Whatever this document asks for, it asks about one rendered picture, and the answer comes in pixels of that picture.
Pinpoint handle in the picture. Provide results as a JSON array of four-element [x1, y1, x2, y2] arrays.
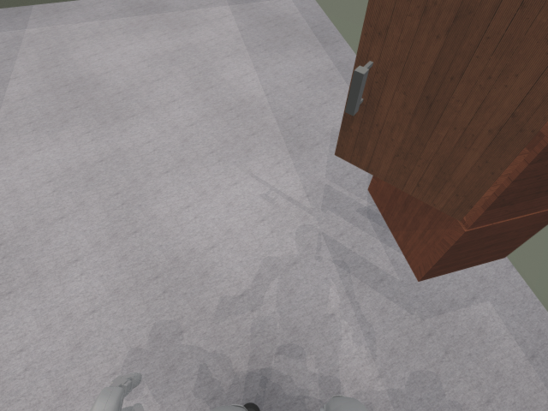
[[345, 61, 373, 116]]

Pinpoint cupboard door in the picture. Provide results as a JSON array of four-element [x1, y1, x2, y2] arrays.
[[335, 0, 548, 222]]

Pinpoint left robot hand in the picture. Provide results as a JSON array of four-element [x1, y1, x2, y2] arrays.
[[90, 372, 144, 411]]

